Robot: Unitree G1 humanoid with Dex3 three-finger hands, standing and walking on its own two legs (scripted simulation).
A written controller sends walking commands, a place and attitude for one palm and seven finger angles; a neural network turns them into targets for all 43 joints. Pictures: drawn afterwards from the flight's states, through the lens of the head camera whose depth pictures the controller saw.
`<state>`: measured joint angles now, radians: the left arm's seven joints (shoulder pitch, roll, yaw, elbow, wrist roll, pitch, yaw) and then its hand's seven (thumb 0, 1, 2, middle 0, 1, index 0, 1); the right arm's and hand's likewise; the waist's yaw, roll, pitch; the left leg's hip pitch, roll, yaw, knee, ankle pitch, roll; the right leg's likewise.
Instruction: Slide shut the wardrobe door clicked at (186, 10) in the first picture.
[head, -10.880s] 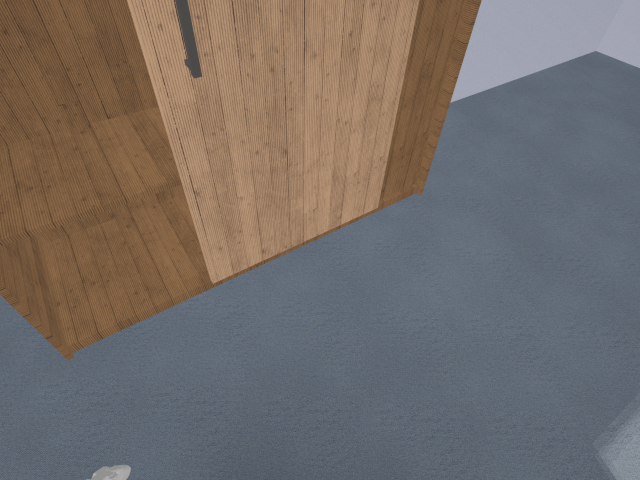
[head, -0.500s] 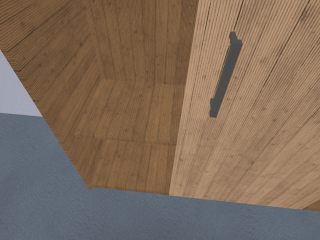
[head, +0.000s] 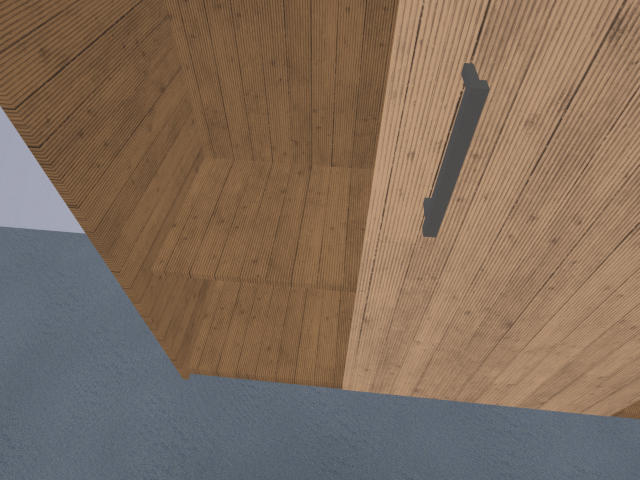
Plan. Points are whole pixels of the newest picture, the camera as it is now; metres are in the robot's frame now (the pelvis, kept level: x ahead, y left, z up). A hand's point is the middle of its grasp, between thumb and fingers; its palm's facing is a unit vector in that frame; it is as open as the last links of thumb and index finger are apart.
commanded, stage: raise the hand with hooked fingers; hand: right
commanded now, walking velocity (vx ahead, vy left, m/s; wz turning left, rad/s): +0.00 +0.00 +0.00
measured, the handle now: (447, 160) +0.46 -0.13 +0.18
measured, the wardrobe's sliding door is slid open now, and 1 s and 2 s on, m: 0.49 0.49 0.49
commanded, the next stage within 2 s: none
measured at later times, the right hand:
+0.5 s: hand out of the picture +0.14 -0.16 -0.01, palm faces +0.08 +1.00 -0.01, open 8.7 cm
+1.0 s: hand (578, 428) +0.18 -0.23 +0.08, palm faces +0.08 +0.99 -0.07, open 11.7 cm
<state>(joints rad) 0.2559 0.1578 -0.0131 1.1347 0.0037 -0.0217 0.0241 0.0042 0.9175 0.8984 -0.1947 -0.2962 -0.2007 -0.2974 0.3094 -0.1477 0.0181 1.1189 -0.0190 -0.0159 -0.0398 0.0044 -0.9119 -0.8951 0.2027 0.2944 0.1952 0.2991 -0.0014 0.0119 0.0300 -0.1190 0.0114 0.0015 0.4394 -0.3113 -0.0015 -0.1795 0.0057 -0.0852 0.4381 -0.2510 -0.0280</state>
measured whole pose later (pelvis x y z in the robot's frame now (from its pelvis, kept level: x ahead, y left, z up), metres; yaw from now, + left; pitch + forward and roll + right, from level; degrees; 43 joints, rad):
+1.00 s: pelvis -0.05 +0.01 -0.02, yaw -3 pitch +3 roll +1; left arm 0.31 0.28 -0.02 0.66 -0.06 -0.34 0.07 0.01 0.90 0.90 -0.20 -0.30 -0.20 -0.30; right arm 0.24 -0.32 -0.33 0.03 0.36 -0.19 0.37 0.00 -0.01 -0.51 0.27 0.87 0.26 0.88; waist -0.01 -0.05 -0.06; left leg -0.36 -0.01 0.07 0.68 -0.37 0.02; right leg -0.46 -0.03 -0.02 0.72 -0.30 -0.01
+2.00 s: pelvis -0.04 +0.02 +0.00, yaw -4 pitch -3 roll +1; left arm 0.22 0.29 -0.07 0.65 -0.09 -0.27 0.09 0.01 0.90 0.90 -0.20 -0.30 -0.20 -0.30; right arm -0.13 -0.48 -0.49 0.10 0.35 0.16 0.46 -0.01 0.50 -0.30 0.31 1.20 0.30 1.20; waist -0.04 -0.08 -0.03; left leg -0.13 -0.02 0.09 0.46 -0.28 0.03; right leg -0.24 -0.02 0.00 0.50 -0.21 0.00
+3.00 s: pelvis -0.04 +0.01 +0.00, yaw -4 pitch -2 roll +1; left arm 0.21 0.27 -0.08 0.66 -0.08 -0.23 0.08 0.01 0.90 0.90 -0.20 -0.30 -0.20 -0.30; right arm -0.36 -0.39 -0.34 0.24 0.27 0.17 0.32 -0.01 0.50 -0.30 0.31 1.20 0.30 1.20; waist -0.03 -0.07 -0.02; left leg -0.14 0.01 0.07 0.46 -0.28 0.01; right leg -0.24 0.01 -0.02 0.48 -0.21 -0.02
